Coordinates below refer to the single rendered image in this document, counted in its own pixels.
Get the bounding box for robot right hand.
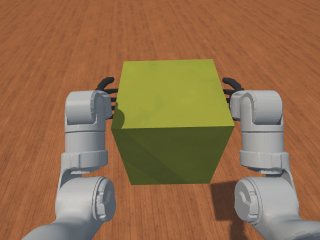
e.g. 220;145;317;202
222;77;244;121

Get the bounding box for robot left forearm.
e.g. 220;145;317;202
55;90;112;217

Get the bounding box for right robot upper arm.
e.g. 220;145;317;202
234;176;320;240

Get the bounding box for robot right forearm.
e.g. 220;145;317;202
229;90;299;213

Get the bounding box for carton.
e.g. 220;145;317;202
111;59;235;185

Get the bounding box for left robot upper arm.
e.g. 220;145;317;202
21;176;117;240

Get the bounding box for robot left hand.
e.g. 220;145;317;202
95;77;119;120

